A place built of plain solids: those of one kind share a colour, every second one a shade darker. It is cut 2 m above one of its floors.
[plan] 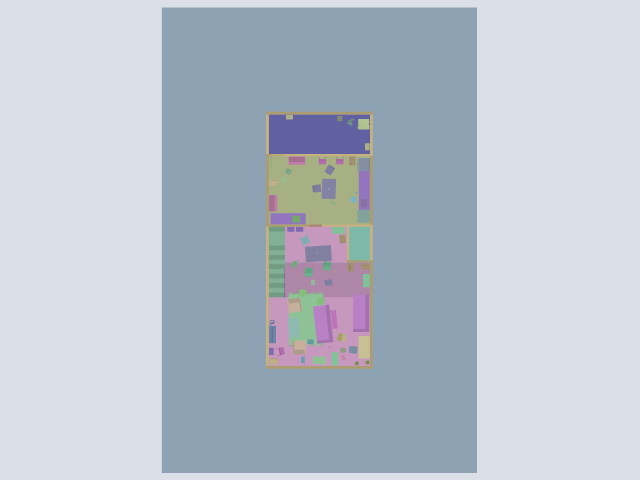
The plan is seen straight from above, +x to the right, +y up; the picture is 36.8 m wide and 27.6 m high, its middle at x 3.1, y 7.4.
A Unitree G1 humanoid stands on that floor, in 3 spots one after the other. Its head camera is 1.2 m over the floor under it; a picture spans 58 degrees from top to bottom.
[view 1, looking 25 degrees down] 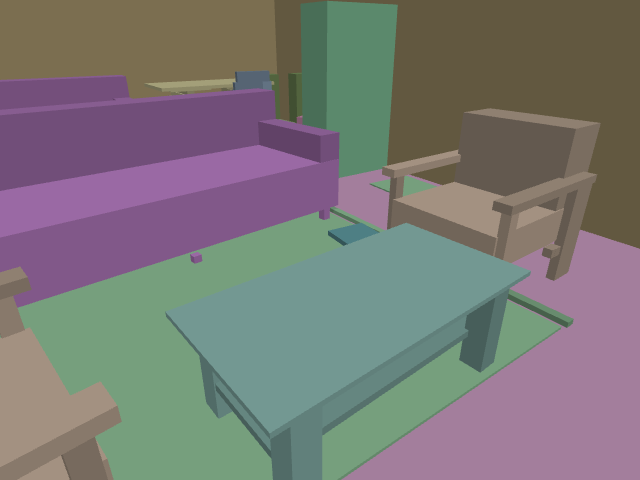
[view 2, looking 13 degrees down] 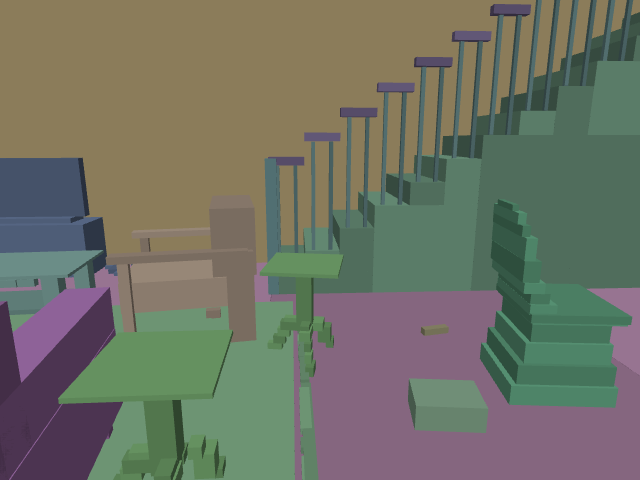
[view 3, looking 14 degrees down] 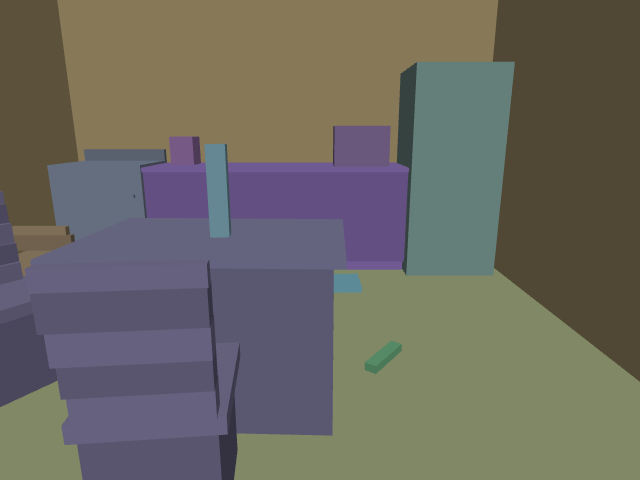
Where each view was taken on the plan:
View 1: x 0.62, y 3.21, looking -35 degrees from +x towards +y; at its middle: rug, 2.81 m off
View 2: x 4.38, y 4.33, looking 177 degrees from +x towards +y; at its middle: stair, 3.77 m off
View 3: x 1.73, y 9.88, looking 0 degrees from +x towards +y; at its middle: kitchen_table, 1.86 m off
